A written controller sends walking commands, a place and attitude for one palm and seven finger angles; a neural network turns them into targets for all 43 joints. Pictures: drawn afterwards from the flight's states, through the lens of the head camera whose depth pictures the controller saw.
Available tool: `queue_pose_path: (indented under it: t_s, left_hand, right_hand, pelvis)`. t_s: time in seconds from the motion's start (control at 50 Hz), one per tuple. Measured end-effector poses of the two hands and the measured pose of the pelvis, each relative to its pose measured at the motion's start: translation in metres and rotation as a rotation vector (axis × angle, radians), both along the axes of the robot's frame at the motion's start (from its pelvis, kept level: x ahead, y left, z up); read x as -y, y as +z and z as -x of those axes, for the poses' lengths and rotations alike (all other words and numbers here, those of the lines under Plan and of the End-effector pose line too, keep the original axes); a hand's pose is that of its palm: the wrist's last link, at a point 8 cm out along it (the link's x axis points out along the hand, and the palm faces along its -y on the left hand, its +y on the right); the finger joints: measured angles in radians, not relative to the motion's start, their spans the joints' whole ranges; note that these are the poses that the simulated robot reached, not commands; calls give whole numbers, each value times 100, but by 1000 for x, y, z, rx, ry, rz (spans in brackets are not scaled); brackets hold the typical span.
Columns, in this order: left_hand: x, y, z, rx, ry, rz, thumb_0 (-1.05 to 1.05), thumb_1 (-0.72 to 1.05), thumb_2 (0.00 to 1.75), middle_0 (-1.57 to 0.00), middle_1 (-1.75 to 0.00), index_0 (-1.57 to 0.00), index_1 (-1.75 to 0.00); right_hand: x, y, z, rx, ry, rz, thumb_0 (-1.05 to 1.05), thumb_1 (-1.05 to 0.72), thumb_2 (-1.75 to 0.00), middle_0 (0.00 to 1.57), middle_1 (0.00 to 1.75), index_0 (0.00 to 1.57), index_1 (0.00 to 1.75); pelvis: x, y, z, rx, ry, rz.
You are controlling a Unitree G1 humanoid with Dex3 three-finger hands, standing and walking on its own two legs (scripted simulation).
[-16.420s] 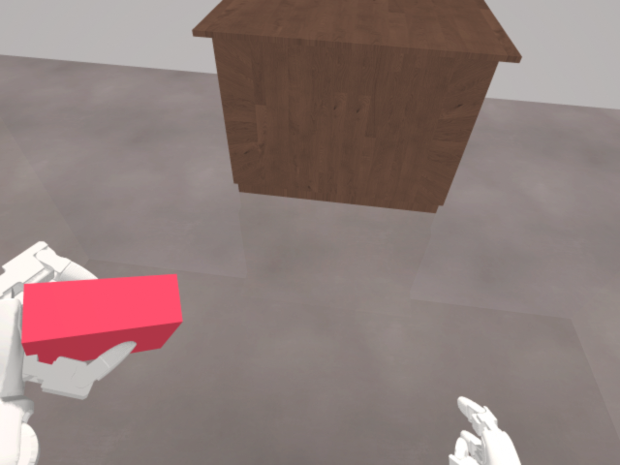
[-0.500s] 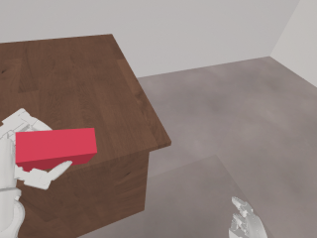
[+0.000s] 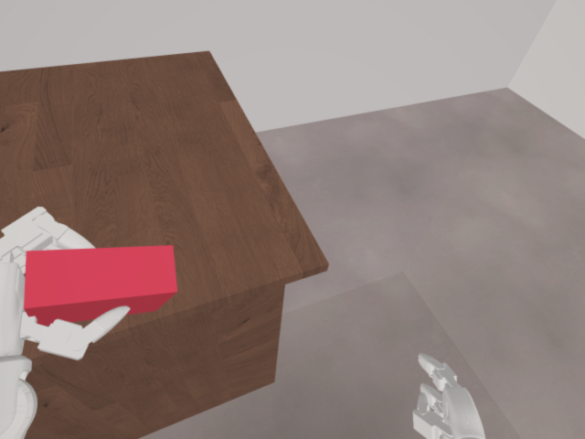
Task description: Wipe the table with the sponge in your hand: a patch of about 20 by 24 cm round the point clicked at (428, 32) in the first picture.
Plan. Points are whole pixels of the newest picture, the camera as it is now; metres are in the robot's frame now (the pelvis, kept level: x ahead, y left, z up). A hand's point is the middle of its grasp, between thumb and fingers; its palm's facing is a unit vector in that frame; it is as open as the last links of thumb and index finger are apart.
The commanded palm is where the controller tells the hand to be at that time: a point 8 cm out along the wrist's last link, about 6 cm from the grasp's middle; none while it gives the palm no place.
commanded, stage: look again from close up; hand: left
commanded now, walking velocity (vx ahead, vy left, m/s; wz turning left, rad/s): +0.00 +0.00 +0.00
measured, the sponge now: (124, 284) +0.23 +0.21 +0.14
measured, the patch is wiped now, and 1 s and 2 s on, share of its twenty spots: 0.00 0.00 0.00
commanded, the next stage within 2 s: turn the palm down, sponge in hand in 0.28 s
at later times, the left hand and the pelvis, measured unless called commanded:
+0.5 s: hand (52, 236) +0.25 +0.27 +0.19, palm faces +0.47 -0.78 -0.41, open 9.3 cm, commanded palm +0.16 +0.28 +0.18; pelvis +0.00 -0.01 +0.00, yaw +3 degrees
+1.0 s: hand (85, 289) +0.21 +0.23 +0.16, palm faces +0.39 -0.57 -0.72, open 9.3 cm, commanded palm +0.16 +0.26 +0.21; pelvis +0.00 -0.07 -0.01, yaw +5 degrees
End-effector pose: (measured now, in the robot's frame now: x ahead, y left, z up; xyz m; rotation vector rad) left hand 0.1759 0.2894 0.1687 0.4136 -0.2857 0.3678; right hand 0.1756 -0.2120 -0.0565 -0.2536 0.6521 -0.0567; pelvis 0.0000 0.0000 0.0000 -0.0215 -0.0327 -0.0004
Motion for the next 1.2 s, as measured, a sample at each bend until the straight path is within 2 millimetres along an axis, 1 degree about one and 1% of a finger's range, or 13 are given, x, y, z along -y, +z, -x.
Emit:
queue_pose_path:
  t_s: [0.16,0.38,0.44,0.48,0.52,0.58,0.64,0.68,0.74,0.84,0.98,1.08,1.2]
  left_hand:
    - [-1,-3,-1,-12,19,16,-1,-44,104,-81,-139,-82,-140]
    - [4,-1,-5,-27,17,7,-1,-44,105,-81,-139,-82,-140]
    - [-7,20,-19,3,22,-150,-1,-44,105,-81,-139,-82,-139]
    - [-17,31,-26,4,67,-115,-1,-44,105,-81,-139,-82,-139]
    - [-19,36,-29,-18,101,-66,-1,-44,105,-81,-139,-82,-139]
    - [-1,31,-24,-107,105,-98,-1,-44,105,-81,-140,-81,-140]
    - [23,20,-12,-189,64,-156,-1,-43,105,-81,-140,-81,-140]
    - [32,16,-2,-202,55,-176,-1,-44,105,-81,-140,-81,-140]
    - [33,21,11,-175,109,-215,-1,-44,105,-81,-139,-82,-140]
    - [21,33,25,-166,261,-267,-1,-44,105,-81,-139,-82,-139]
    - [31,31,10,-300,228,-343,-1,-44,105,-81,-139,-82,-140]
    - [44,40,0,-286,173,-424,-1,-44,105,-81,-139,-82,-140]
    - [39,52,1,-296,226,-494,0,-44,105,-81,-139,-82,-139]
  right_hand:
    - [2,2,-7,3,3,10,1,-90,-90,20,30,21,30]
    - [8,-5,-2,-35,-21,2,1,-90,-90,20,30,21,30]
    - [5,-12,1,-54,63,36,1,-90,-90,20,30,20,30]
    - [4,-21,2,-81,109,14,1,-90,-90,20,30,20,30]
    - [7,-28,1,-92,120,-17,1,-90,-90,20,30,21,30]
    - [13,-31,-1,-80,110,-56,1,-90,-90,20,30,21,30]
    - [23,-30,-5,-59,90,-63,1,-90,-90,20,30,21,30]
    - [31,-30,-9,-51,80,-52,1,-90,-90,20,30,21,30]
    - [43,-30,-15,-55,82,-24,1,-90,-90,20,30,21,30]
    - [60,-33,-25,-63,92,7,1,-90,-90,20,30,21,30]
    - [69,-34,-41,-28,60,-2,1,-91,-90,20,30,20,30]
    - [66,-32,-47,-14,40,-23,1,-91,-90,20,30,20,30]
    - [59,-33,-49,-36,34,-42,1,-91,-90,20,30,20,30]
  pelvis:
    - [1,1,-3,-5,3,1]
    - [4,1,-6,-10,7,1]
    - [10,-2,-1,-6,55,-10]
    - [13,-4,-1,-7,55,-23]
    - [15,-4,-2,-4,46,-24]
    - [20,-5,-2,1,38,-25]
    - [28,-6,-1,4,37,-28]
    - [34,-6,-1,4,44,-29]
    - [46,-8,0,5,61,-26]
    - [60,-9,1,13,90,-20]
    - [66,-9,-3,20,91,-23]
    - [64,-8,-10,11,76,-29]
    - [58,-7,-18,6,64,-31]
